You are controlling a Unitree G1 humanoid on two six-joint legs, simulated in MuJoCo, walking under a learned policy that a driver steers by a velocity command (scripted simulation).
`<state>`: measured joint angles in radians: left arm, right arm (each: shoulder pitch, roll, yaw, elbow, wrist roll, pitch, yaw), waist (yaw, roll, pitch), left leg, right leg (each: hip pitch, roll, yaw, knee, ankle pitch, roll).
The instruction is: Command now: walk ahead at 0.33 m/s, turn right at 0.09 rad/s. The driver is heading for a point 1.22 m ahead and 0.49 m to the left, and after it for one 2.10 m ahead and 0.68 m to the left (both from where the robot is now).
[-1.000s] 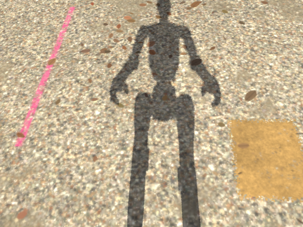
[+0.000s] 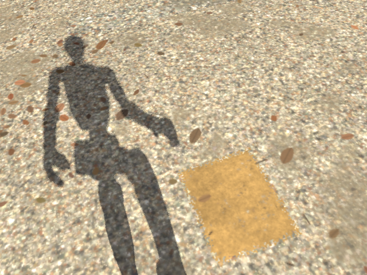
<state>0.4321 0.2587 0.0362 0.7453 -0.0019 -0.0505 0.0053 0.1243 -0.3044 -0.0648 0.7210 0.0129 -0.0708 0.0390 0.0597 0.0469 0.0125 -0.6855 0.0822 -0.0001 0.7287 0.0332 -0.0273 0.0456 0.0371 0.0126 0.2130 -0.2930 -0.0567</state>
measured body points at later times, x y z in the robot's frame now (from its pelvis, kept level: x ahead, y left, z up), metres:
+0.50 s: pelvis +0.17 +0.02 -0.01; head +0.19 +0.01 +0.44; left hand +0.28 +0.29 -0.13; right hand +0.31 -0.23 -0.14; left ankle +0.24 +0.12 -0.74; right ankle +0.21 -0.12 -0.75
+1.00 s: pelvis +0.22 +0.01 -0.01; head +0.26 +0.04 +0.44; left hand +0.32 +0.32 -0.11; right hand +0.41 -0.24 -0.10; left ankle +0.24 +0.11 -0.74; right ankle +0.23 -0.14 -0.69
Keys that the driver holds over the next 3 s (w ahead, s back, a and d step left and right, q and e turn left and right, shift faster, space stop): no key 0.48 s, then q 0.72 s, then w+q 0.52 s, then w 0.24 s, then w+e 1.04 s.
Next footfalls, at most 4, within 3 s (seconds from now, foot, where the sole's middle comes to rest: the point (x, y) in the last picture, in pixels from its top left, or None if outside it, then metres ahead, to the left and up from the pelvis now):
0.14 left None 0.28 0.12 -0.78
0.48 right None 0.25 -0.12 -0.78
1.14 right None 0.31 -0.11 -0.78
1.60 left None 0.23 0.17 -0.78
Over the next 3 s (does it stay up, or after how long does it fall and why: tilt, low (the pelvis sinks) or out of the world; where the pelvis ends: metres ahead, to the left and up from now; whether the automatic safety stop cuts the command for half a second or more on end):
stays up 0.81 0.53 -0.01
